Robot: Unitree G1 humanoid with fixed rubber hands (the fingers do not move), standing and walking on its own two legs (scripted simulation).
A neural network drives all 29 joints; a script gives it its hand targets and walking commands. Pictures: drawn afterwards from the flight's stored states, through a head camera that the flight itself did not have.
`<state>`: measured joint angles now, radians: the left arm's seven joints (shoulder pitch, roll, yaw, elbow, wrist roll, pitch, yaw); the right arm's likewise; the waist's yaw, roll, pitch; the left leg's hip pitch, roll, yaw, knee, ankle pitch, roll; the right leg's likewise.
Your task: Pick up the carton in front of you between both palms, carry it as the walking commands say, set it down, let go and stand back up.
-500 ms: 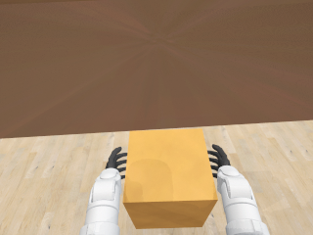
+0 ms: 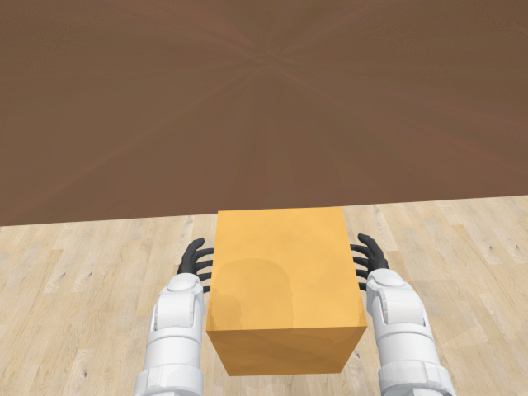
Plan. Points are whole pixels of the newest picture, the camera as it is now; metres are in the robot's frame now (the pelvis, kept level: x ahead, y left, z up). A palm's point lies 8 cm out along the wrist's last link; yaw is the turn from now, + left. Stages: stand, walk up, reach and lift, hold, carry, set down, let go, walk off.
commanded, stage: reach and lift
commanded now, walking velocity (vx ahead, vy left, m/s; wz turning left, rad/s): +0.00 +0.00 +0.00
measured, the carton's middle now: (282, 296) +0.31 +0.00 -0.05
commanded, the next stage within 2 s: hold in 0.40 s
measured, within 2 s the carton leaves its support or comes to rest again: neither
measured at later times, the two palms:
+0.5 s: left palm (186, 279) +0.29 +0.15 +0.04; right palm (379, 274) +0.29 -0.15 +0.04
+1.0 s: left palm (184, 279) +0.29 +0.15 +0.05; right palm (381, 274) +0.29 -0.15 +0.05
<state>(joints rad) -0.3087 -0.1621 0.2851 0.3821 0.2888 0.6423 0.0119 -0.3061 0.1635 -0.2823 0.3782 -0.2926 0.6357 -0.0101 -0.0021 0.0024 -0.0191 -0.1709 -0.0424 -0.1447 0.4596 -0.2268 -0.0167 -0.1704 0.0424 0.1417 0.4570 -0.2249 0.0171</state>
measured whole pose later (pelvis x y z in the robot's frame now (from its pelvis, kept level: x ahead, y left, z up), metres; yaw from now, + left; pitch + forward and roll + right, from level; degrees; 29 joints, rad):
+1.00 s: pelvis +0.00 +0.00 +0.00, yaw +0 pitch -7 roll +0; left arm -0.30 -0.16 0.25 0.28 0.29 0.76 0.01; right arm -0.30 0.16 -0.25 0.28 -0.29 0.75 0.00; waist 0.00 0.00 0.00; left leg -0.09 -0.04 -0.14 0.41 -0.20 -0.01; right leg -0.09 0.04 0.13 0.41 -0.20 0.02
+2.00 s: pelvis +0.20 +0.02 -0.01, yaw -2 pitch +6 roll +0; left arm -0.11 -0.13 0.12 -0.38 0.09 1.23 0.11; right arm -0.14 0.13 -0.08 -0.31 -0.09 1.20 -0.10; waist 0.01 -0.01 -0.14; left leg -0.26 0.01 0.17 0.50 -0.36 0.06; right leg -0.36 -0.06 -0.09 0.94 -0.51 0.01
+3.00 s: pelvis +0.84 +0.02 +0.01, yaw -1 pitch +5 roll -1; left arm -0.32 -0.15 0.16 -0.50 0.10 1.29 0.10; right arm -0.32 0.16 -0.18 -0.50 -0.07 1.28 -0.11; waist -0.04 -0.01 -0.02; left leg -0.20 0.01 0.21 0.33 -0.23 0.08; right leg -0.65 -0.10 -0.08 0.92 -0.23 -0.02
